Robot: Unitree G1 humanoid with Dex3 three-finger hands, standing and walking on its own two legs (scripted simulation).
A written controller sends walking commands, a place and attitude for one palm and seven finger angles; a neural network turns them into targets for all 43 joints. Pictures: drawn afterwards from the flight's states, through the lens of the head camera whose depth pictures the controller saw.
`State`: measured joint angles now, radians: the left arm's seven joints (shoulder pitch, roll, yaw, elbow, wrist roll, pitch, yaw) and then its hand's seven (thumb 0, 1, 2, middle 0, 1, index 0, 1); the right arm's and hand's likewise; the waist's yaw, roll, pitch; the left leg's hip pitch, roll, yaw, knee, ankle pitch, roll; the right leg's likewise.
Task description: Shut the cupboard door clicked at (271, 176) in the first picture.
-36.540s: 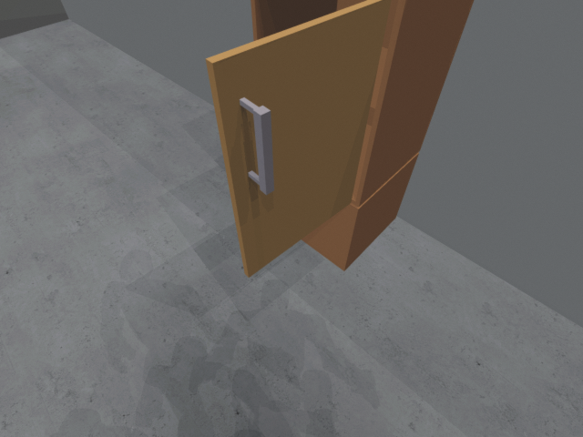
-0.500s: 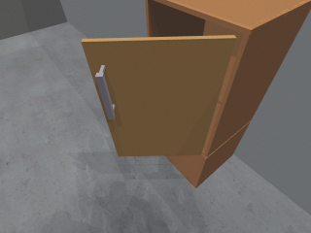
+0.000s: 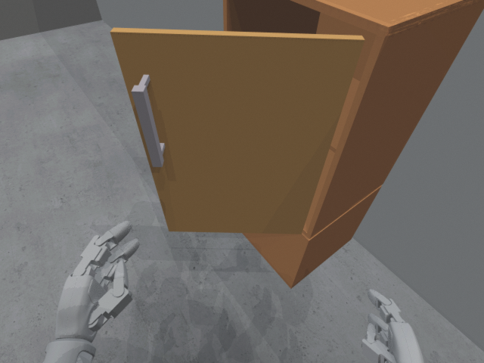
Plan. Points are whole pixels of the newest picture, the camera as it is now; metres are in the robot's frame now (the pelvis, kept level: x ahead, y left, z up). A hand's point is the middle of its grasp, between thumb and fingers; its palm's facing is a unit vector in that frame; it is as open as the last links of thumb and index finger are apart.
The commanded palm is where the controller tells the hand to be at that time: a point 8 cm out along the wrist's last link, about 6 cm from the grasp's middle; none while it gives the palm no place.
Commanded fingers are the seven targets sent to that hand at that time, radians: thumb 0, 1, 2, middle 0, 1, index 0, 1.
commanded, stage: raise the hand and make a fist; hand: left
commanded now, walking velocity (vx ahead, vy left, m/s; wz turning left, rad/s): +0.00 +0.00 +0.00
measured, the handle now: (152, 123) +0.52 +0.20 +0.13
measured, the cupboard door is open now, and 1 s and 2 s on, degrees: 52 52 52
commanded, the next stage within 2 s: bring the fist close to the handle in 1.62 s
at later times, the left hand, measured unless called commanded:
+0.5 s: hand (117, 306) +0.20 +0.19 +0.04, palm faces +0.02 -1.00 -0.01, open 4.3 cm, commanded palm +0.16 +0.25 +0.05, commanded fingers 0.00 0.90 0.90 -0.93 -1.10 -0.93 -1.10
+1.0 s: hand (78, 279) +0.21 +0.22 +0.11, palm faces +0.06 -1.00 -0.04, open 3.1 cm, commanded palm +0.18 +0.27 +0.11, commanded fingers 0.00 0.90 0.90 -1.30 -1.50 -1.30 -1.50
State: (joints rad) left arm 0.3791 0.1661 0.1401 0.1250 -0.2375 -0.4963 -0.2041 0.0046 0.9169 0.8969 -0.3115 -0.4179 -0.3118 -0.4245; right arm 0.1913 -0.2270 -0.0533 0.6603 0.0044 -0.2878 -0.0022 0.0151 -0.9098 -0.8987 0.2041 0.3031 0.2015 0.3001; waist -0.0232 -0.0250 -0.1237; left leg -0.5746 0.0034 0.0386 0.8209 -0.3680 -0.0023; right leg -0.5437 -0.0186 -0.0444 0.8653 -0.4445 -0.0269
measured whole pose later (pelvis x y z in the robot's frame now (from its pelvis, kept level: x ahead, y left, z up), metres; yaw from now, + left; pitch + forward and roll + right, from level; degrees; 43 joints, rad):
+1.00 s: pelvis +0.00 +0.03 +0.00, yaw +2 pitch +4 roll -2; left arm 0.38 0.25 0.15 -0.23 -0.28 -0.16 -0.20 0.02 0.90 0.90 -1.21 -1.40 -1.21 -1.41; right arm 0.25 -0.22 0.07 0.51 0.04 -0.24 -0.05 0.02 -0.91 -0.90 0.21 0.30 0.20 0.30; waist 0.04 0.05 -0.10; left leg -0.54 0.00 0.00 0.86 -0.39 0.04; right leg -0.44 -0.01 -0.08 0.79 -0.42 0.01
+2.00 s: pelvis +0.00 +0.00 +0.02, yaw +2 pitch +1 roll -1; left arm 0.08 0.23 0.14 -0.01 -0.27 -0.12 -0.21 0.02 0.90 0.90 -1.31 -1.50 -1.31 -1.50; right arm 0.25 -0.26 0.05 0.62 0.05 -0.28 -0.07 0.02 -0.91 -0.90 0.21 0.30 0.20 0.30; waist 0.03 0.06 -0.03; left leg -0.41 0.01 -0.01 0.70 -0.31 0.00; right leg -0.34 0.00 -0.09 0.69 -0.37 -0.03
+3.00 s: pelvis +0.01 +0.01 +0.02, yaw -1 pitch +6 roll +0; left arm -0.52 0.25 0.22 0.72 -0.16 -0.22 -0.10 0.02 0.90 0.90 -1.30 -1.50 -1.30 -1.50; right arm 0.34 -0.27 0.01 0.67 0.04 -0.07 -0.02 0.02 -0.91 -0.90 0.20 0.30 0.20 0.30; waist -0.04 0.03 -0.06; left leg -0.49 0.02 0.05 0.70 -0.32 0.01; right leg -0.44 0.01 -0.03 0.70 -0.36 -0.02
